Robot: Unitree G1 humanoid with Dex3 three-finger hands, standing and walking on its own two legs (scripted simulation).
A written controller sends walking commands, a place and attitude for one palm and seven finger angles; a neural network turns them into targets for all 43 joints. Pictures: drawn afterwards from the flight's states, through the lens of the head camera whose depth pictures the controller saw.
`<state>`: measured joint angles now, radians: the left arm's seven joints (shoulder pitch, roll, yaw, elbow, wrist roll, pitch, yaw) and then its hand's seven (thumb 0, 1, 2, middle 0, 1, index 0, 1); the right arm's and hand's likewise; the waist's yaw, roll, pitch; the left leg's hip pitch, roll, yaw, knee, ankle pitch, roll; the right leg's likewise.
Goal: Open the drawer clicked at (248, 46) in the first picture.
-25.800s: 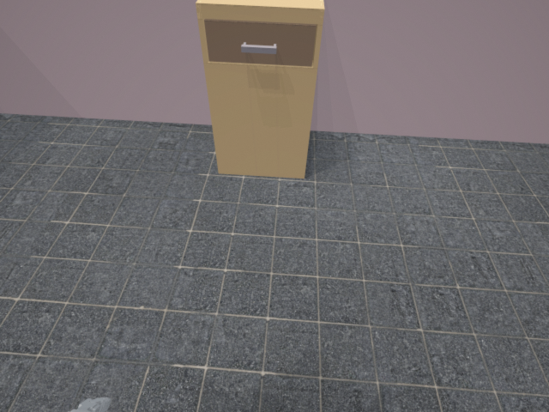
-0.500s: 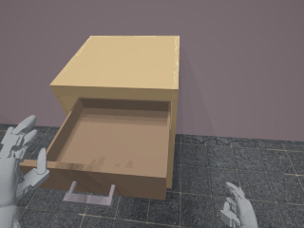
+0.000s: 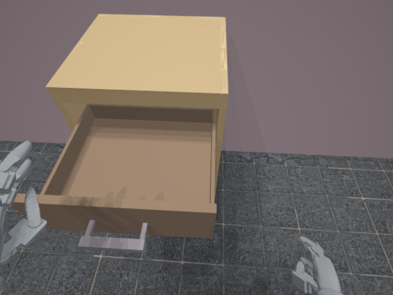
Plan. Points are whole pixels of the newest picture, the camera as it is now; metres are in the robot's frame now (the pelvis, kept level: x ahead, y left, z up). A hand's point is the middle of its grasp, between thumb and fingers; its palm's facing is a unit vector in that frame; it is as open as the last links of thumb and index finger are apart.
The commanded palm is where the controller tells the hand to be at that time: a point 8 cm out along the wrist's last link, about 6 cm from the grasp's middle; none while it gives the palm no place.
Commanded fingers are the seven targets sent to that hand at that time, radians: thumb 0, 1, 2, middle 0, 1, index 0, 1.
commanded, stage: step back with the hand held close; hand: left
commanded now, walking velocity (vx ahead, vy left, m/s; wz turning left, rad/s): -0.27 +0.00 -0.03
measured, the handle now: (115, 234) +0.25 +0.20 -0.06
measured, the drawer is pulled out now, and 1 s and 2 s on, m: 0.30 0.30 0.30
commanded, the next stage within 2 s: stop stepping back and stand still in 1.06 s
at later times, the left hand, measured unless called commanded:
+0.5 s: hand out of the picture +0.12 +0.25 +0.16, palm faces +0.38 -0.84 -0.39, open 7.4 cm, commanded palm +0.06 +0.30 +0.18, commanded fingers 0.00 0.90 0.90 -0.20 -0.30 -0.20 -0.30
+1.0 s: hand out of the picture +0.03 +0.18 +0.17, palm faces +0.20 -0.81 -0.55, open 7.4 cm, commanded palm -0.03 +0.24 +0.18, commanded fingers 0.00 0.90 0.90 -0.20 -0.30 -0.20 -0.30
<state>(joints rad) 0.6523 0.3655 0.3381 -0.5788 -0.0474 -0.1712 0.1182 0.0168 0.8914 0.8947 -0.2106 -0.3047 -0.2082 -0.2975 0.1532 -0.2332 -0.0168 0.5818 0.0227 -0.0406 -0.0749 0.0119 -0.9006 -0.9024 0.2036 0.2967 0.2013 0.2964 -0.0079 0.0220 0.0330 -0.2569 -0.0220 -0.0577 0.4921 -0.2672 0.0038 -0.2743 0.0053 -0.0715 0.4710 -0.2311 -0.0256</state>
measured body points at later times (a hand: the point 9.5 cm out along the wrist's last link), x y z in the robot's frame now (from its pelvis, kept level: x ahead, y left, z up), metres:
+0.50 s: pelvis -0.07 +0.02 -0.01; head -0.04 +0.04 +0.43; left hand +0.10 +0.30 +0.18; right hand +0.12 -0.22 -0.08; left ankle -0.01 +0.12 -0.74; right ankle +0.01 -0.10 -0.74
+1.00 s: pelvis -0.17 -0.04 +0.00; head -0.12 -0.03 +0.45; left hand +0.01 +0.22 +0.20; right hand +0.01 -0.27 -0.09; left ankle -0.17 +0.08 -0.66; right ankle -0.22 -0.12 -0.74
